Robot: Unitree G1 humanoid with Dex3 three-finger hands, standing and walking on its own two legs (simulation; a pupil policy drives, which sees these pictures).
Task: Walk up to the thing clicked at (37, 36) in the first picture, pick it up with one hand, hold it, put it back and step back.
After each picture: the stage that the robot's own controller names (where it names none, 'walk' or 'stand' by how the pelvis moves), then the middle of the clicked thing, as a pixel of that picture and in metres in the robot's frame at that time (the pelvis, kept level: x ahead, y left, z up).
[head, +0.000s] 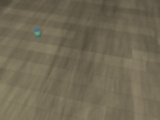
stand; (37, 32) +1.54 +0.55 -0.72
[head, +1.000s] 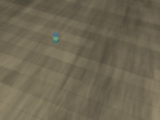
walk; (55, 37) +1.45 +0.27 -0.70
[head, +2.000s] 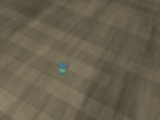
walk; (62, 68) +0.92 +0.13 -0.71
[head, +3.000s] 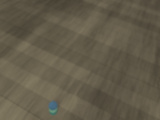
walk; (53, 108) +0.55 +0.16 -0.71
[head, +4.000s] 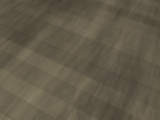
stand; out of the picture +0.37 +0.15 -0.70
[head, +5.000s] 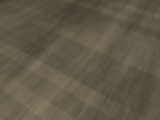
stand; out of the picture +0.33 +0.15 -0.72
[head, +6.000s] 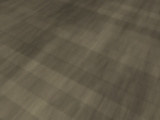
stand; out of the picture +0.33 +0.16 -0.73
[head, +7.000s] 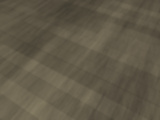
stand; out of the picture +0.33 +0.17 -0.73
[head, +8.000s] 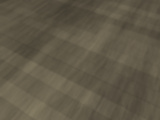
stand; out of the picture +0.32 +0.17 -0.73
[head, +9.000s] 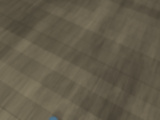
go down; out of the picture +0.34 +0.16 -0.70
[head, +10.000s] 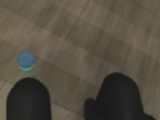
go down; (26, 62) +0.42 +0.18 -0.29
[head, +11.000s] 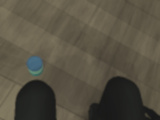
close in; (35, 66) +0.43 +0.16 -0.30
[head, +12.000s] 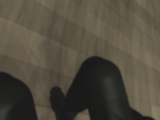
close in; out of the picture +0.43 +0.20 -0.23
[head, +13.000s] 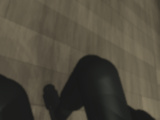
close; out of the picture +0.41 +0.22 -0.23
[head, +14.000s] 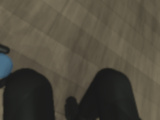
lift; out of the picture +0.35 +0.22 -0.15
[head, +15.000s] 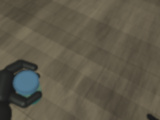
lift; (29, 88) +0.31 +0.17 +0.02
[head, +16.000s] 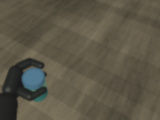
hold; (36, 85) +0.33 +0.16 +0.02
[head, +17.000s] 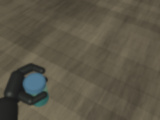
hold; (37, 90) +0.32 +0.16 +0.01
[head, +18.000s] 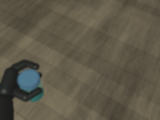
crouch; (31, 86) +0.33 +0.18 -0.02
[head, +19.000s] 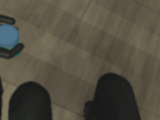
lower; (9, 42) +0.46 +0.19 -0.09
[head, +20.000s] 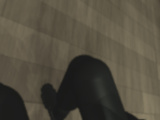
lower; out of the picture +0.45 +0.23 -0.22
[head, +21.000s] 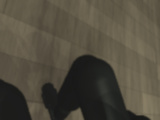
lower; out of the picture +0.43 +0.23 -0.23
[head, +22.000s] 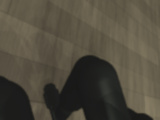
lower; out of the picture +0.42 +0.23 -0.23
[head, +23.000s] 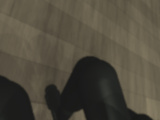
lower; out of the picture +0.42 +0.23 -0.23
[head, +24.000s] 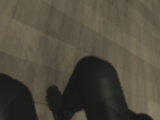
open; out of the picture +0.41 +0.21 -0.23
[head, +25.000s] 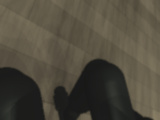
stand; out of the picture +0.41 +0.20 -0.23
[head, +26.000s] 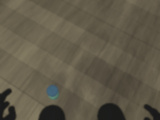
walk; (53, 92) +0.39 +0.14 -0.50
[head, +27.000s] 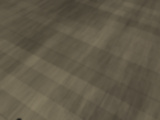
stand; out of the picture +0.34 +0.13 -0.66
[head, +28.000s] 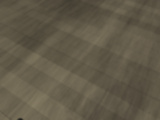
stand; out of the picture +0.35 +0.14 -0.67
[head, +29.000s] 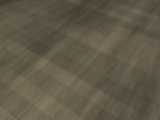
stand; out of the picture +0.36 +0.12 -0.71
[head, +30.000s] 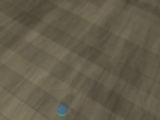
walk; (61, 111) +0.41 +0.07 -0.71
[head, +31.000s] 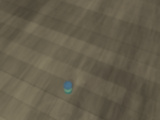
walk; (68, 87) +0.58 +0.12 -0.69
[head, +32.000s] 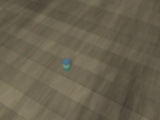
walk; (66, 64) +0.88 +0.18 -0.70
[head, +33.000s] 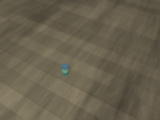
stand; (65, 69) +0.98 +0.17 -0.71
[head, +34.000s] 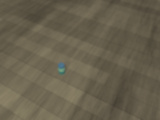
stand; (61, 68) +1.00 +0.19 -0.72
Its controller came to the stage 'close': yes
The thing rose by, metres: 0.73
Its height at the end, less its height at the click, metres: +0.00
